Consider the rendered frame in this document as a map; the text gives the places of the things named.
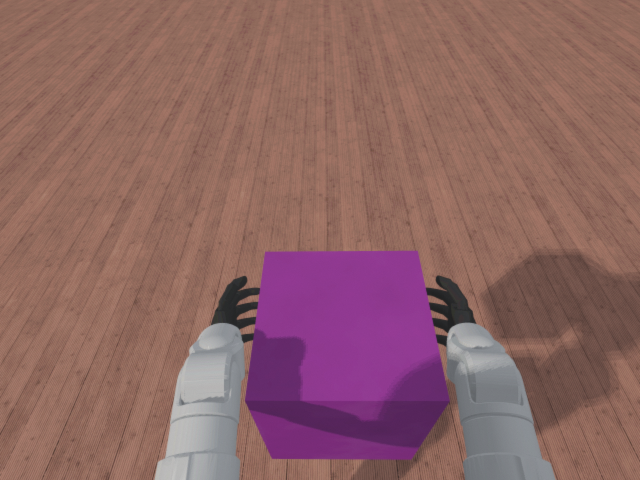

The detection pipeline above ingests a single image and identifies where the right robot forearm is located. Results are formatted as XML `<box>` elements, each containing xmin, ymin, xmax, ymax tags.
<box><xmin>446</xmin><ymin>323</ymin><xmax>556</xmax><ymax>480</ymax></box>

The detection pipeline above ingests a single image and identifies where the robot right hand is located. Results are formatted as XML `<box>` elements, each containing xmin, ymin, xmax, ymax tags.
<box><xmin>426</xmin><ymin>276</ymin><xmax>476</xmax><ymax>346</ymax></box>

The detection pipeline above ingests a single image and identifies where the left robot forearm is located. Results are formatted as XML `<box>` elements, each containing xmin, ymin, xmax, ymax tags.
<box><xmin>155</xmin><ymin>323</ymin><xmax>245</xmax><ymax>480</ymax></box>

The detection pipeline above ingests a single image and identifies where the carton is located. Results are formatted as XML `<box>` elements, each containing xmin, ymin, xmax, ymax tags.
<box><xmin>245</xmin><ymin>251</ymin><xmax>450</xmax><ymax>460</ymax></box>

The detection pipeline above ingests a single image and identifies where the robot left hand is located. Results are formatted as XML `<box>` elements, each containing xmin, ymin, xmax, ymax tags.
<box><xmin>211</xmin><ymin>276</ymin><xmax>260</xmax><ymax>343</ymax></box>

